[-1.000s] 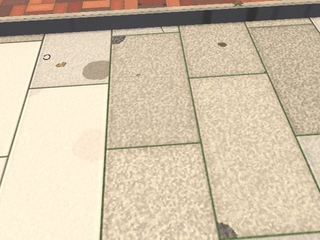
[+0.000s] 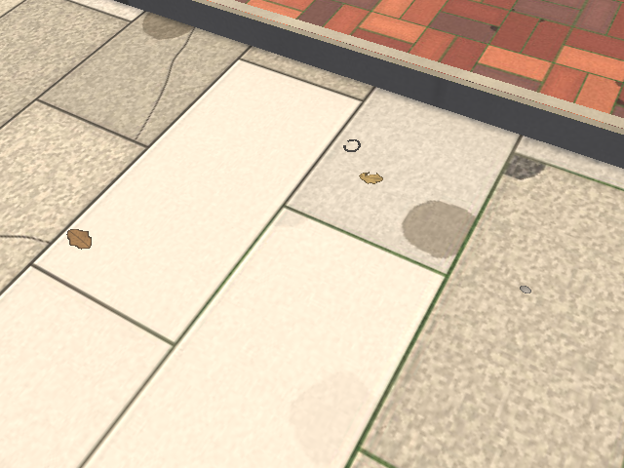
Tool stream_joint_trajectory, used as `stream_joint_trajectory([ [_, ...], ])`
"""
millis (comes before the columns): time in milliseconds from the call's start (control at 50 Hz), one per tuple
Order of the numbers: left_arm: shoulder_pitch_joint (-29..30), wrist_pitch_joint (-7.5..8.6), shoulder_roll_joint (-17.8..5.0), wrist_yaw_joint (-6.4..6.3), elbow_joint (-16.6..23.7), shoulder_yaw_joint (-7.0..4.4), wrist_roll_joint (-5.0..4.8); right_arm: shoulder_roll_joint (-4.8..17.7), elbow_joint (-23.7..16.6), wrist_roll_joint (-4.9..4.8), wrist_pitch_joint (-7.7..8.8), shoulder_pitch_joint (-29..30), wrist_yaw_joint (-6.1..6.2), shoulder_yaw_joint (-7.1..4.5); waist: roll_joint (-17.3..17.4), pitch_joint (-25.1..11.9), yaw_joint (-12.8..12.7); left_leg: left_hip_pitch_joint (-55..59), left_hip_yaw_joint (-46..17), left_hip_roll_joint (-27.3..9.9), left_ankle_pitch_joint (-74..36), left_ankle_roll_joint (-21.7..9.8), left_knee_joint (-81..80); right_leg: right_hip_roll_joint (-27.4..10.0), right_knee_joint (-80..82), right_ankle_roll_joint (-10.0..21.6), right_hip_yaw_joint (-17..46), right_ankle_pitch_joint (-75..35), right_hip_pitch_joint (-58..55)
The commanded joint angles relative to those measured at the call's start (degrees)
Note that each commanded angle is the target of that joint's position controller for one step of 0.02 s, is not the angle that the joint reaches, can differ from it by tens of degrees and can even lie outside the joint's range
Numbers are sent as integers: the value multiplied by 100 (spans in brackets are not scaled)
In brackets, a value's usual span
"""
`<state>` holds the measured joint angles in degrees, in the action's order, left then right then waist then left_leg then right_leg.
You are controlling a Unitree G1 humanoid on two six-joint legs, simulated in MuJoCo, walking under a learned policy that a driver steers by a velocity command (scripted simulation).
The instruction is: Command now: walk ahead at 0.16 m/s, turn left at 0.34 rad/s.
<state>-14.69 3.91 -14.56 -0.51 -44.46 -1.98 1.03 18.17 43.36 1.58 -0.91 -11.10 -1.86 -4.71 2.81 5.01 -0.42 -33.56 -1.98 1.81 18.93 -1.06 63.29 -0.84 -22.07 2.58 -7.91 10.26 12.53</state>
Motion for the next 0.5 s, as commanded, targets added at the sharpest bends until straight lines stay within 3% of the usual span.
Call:
stream_joint_trajectory([
  [20,-26,57,-651,2,242,-122,-7,-86,-270,28,-27,-465,-78,87,-997,-801,215,428,-74,-78,-552,40,-717,-1361,514,832,594,-4259,-289],
  [80,-55,27,-655,84,122,-93,-33,-220,-250,26,-2,-189,-58,223,-1071,-856,134,1282,173,-40,-982,25,-2033,-1130,455,728,389,-3999,-84],
  [140,-279,-44,-777,156,-59,-117,-85,-134,-203,50,58,-22,50,264,-1072,-794,39,1695,323,-24,-999,-17,-2938,-1121,152,679,789,-3551,-310],
  [180,-325,-119,-793,137,-104,-133,-114,-11,-123,91,196,-191,143,271,-735,-752,192,2493,155,-180,-1878,-103,-4229,-949,-312,376,971,-2670,-126],
  [200,-565,-127,-602,127,-25,-85,-85,358,-114,157,266,-382,220,207,-208,-1110,114,3286,-567,-1099,-3374,-203,-4134,-753,-679,131,935,-1417,217],
  [220,-1087,-170,-193,107,46,10,-108,717,-200,118,232,-346,286,132,821,-1466,-148,3914,-1412,-2269,-5033,-738,-3834,-213,-1297,-42,553,1426,817],
  [240,-858,-337,-304,34,-25,-1,-156,543,-194,-106,171,-324,346,126,1016,-1567,170,3452,-1567,-2369,-4302,-1334,-4047,123,-1983,-49,565,2472,879],
  [260,-555,-440,-557,23,55,-92,-121,449,-211,-118,155,-289,373,151,795,-1166,245,3138,-1503,-2285,-3719,-1436,-4361,185,-2747,-68,691,2665,1201],
  [300,-469,-557,-644,50,53,-216,-51,333,-214,-82,101,28,443,184,538,-784,19,2588,-908,-1967,-3298,-1267,-4603,94,-3560,-134,833,2278,1360],
  [340,-661,-642,-516,54,-21,-235,0,211,-282,-58,93,324,486,197,457,-764,-180,2226,-397,-1743,-3012,-1150,-4662,65,-3820,-253,739,1895,1144],
  [400,-528,-731,-348,97,78,-220,-11,118,-281,-19,97,381,472,191,488,-787,-151,2086,-48,-1695,-2437,-1130,-4630,-1,-3398,-334,630,1677,1027],
  [440,-301,-780,-300,164,223,-195,-18,185,-244,6,89,331,435,148,633,-787,-42,2053,33,-1731,-1995,-1107,-4564,-29,-2830,-289,552,1567,862],
  [500,-214,-788,-411,230,388,-217,-40,401,-210,23,62,267,372,51,692,-920,6,2069,2,-1929,-1861,-1055,-4348,5,-2186,-160,408,1514,513],
])
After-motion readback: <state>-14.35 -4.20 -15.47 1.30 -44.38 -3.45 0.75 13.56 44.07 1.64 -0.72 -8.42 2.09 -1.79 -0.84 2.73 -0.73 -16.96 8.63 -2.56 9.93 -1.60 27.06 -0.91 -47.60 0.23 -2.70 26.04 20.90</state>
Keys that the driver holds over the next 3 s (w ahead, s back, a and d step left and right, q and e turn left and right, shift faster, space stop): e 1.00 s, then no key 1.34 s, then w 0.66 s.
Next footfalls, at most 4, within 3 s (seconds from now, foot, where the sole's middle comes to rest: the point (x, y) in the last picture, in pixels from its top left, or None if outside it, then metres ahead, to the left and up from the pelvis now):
0.20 left None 0.16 0.11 -0.78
0.58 right None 0.06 -0.09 -0.78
1.08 left None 0.14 0.08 -0.78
1.42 right None -0.02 -0.07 -0.78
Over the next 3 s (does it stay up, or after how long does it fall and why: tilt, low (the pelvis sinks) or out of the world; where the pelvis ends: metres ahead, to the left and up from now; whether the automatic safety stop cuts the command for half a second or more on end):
stays up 0.24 -0.07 -0.01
